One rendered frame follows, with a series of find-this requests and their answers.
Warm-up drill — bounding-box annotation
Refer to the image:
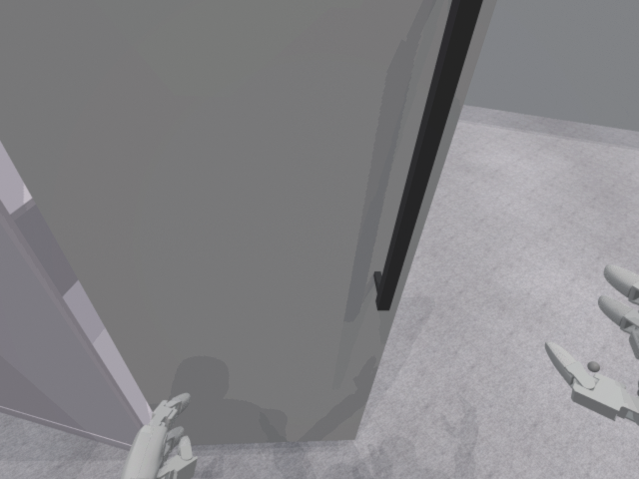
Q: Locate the robot left hand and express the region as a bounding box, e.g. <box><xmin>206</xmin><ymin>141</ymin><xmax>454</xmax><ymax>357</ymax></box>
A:
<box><xmin>121</xmin><ymin>393</ymin><xmax>198</xmax><ymax>479</ymax></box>

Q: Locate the robot right hand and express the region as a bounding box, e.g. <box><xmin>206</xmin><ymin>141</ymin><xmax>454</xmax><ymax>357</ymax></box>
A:
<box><xmin>545</xmin><ymin>264</ymin><xmax>639</xmax><ymax>426</ymax></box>

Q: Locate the fridge door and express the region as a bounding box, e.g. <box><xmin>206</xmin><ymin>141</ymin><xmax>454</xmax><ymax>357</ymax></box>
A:
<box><xmin>0</xmin><ymin>0</ymin><xmax>497</xmax><ymax>445</ymax></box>

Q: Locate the handle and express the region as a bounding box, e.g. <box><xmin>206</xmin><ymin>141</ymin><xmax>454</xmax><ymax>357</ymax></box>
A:
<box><xmin>373</xmin><ymin>0</ymin><xmax>483</xmax><ymax>310</ymax></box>

